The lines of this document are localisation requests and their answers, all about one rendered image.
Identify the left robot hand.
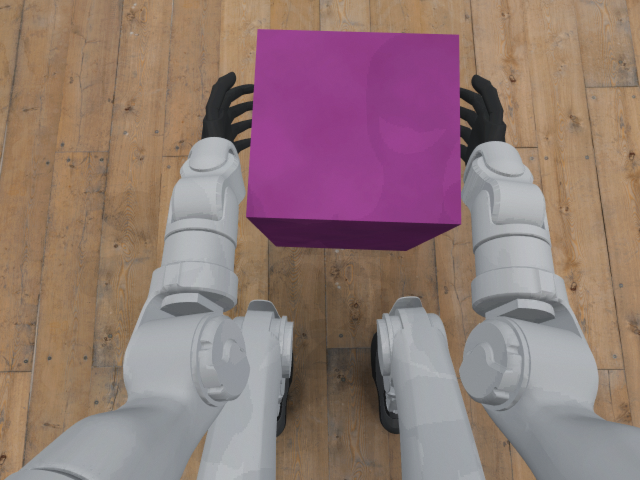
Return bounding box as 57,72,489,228
201,72,254,154

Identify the right robot thigh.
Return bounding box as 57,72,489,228
377,307,486,480

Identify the right robot hand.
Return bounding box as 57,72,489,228
460,75,506,166

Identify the robot right upper arm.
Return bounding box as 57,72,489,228
459,316,640,480

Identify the robot right foot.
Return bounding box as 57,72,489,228
371,332,400,434

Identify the right robot forearm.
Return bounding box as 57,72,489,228
461,141,599,383

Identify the carton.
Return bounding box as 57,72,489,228
246,29,461,251

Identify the robot left upper arm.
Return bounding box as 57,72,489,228
4,312,250,480

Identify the left robot forearm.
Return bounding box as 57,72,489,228
123,137,246,387

